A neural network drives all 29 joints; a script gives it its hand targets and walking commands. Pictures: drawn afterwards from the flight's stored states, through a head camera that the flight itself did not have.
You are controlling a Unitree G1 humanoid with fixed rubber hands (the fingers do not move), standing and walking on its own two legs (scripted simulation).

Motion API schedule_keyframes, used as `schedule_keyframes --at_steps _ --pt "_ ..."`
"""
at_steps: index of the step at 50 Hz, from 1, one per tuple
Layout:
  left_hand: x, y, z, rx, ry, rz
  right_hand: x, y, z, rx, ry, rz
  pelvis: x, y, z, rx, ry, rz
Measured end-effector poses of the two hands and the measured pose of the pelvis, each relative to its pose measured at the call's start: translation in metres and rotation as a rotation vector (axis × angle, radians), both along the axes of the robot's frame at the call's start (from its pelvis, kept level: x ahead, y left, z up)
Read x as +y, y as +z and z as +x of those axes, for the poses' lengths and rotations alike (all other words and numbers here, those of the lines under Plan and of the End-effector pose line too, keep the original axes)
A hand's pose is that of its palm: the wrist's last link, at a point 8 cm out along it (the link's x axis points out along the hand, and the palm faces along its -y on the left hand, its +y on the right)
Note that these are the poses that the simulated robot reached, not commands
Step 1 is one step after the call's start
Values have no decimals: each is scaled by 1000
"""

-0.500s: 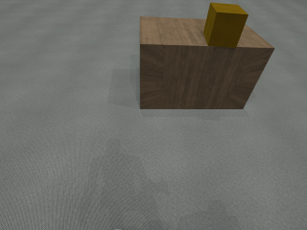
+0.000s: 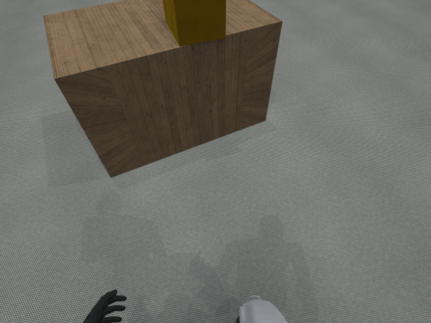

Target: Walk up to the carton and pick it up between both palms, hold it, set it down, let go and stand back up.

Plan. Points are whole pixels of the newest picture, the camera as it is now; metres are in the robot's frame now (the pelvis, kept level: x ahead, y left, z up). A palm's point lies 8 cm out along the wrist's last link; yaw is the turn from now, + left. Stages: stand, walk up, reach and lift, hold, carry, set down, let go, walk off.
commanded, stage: walk up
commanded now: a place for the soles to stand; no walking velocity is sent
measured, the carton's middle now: (192, 2) +1.35 +0.08 +0.03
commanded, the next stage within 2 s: none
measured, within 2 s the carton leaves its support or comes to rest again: neither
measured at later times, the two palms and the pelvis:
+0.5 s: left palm (71, 257) +0.29 +0.33 -0.12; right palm (291, 229) +0.33 -0.17 -0.08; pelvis +0.25 +0.07 +0.01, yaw -1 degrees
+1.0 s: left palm (117, 154) +0.56 +0.27 -0.07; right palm (293, 171) +0.51 -0.22 -0.11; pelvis +0.49 +0.03 +0.03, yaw +1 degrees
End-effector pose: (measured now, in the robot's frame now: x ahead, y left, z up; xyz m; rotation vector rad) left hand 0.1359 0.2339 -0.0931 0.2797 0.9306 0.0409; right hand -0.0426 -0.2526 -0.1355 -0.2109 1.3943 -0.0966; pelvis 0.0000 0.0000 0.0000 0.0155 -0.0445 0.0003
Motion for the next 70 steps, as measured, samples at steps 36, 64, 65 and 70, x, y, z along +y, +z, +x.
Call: schedule_keyframes --at_steps 36,64,65,70 --pt "60 31 364 -11 -87 -27 64 53 337 -96 -141 -60 65 37 356 18 -32 30" --pt "89 -26 424 371 266 6 87 48 796 -471 184 -7 65 8 614 2 99 7" --pt "89 -29 436 373 256 1 88 48 799 -468 161 -10 64 7 621 3 98 17" --pt "81 -17 524 266 177 -9 74 53 792 -396 89 -43 58 18 654 3 77 39"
